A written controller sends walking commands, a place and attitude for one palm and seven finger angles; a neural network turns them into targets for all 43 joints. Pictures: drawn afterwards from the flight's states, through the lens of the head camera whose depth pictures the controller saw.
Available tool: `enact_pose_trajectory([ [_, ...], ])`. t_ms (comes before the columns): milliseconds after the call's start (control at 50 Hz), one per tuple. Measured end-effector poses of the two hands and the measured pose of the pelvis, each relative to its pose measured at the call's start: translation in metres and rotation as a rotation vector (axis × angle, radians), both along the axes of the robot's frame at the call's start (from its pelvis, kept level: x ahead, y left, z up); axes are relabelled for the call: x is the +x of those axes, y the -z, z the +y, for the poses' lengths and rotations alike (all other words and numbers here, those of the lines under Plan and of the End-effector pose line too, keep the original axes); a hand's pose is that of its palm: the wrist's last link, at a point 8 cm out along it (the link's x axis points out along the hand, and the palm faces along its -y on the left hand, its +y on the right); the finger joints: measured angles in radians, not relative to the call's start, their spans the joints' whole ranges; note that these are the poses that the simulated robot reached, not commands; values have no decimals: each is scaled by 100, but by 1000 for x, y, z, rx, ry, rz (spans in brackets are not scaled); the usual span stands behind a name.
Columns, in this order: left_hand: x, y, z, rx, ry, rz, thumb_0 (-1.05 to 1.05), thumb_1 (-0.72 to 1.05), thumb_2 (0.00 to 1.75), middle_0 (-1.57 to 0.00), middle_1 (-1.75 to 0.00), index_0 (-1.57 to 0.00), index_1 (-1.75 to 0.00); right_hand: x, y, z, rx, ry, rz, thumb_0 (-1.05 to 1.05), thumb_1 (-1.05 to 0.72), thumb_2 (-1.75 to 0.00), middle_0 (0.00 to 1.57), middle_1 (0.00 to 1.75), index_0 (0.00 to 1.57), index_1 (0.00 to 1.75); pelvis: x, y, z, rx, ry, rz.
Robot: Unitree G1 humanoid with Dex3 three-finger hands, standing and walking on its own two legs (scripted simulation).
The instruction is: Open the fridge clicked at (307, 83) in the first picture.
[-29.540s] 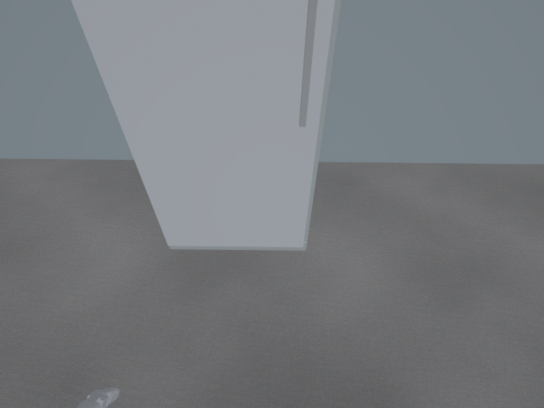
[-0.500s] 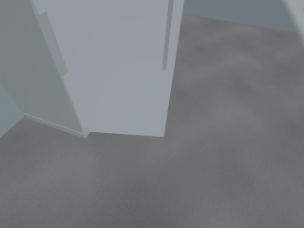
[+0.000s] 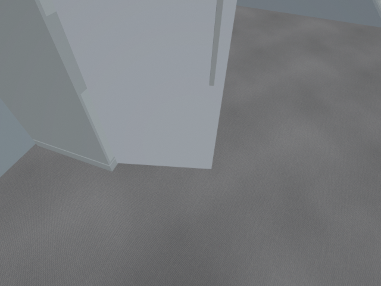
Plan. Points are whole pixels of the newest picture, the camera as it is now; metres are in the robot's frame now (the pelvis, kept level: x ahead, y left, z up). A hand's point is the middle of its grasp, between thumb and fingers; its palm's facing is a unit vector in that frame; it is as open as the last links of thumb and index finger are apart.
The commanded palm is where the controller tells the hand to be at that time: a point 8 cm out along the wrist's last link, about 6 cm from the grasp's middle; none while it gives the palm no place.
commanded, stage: look to check the result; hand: right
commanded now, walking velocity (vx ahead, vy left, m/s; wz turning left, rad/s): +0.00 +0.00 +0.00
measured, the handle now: (216, 34) +0.81 -0.02 +0.13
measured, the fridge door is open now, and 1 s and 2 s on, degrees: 74 74 74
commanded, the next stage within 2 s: stand and wait in 0.28 s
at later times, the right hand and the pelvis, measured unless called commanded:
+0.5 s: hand out of the picture +0.11 -0.23 -0.16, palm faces -0.04 +0.95 -0.32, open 7.4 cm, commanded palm none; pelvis +0.03 +0.01 +0.00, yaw +0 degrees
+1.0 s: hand out of the picture +0.12 -0.21 -0.16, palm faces -0.04 +0.95 -0.31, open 7.4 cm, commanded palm none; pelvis +0.04 +0.02 +0.00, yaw +1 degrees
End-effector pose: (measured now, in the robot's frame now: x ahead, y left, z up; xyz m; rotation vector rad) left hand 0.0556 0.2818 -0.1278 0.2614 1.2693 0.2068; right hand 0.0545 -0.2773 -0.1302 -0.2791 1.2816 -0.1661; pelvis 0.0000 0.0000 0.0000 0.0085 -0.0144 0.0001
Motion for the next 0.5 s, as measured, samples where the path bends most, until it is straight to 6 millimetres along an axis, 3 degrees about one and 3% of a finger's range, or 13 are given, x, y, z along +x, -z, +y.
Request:
enact_pose_trajectory([
  [260, 47, -7, 11, 14, 37, -53, 0, 91, 90, -20, -30, -20, -30, 28, -8, -6, -30, -5, -26, 1, -90, -90, 20, 30, 20, 30, 18, -2, 5, -6, 0, 3],
  [500, 61, -8, 19, 19, 38, -51, 0, 90, 90, -20, -30, -20, -30, 49, -8, 3, -25, -18, -39, 1, -90, -90, 20, 30, 20, 30, 32, -2, 11, -12, -2, 10],
])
